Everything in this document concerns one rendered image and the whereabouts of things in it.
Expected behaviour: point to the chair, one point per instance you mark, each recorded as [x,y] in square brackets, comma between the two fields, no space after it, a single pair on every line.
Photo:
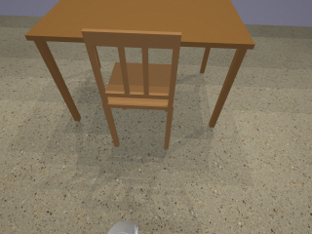
[134,85]

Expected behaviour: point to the left robot thigh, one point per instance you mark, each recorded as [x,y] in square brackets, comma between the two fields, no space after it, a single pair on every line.
[124,227]

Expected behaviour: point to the table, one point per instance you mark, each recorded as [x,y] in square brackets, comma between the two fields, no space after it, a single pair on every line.
[202,23]

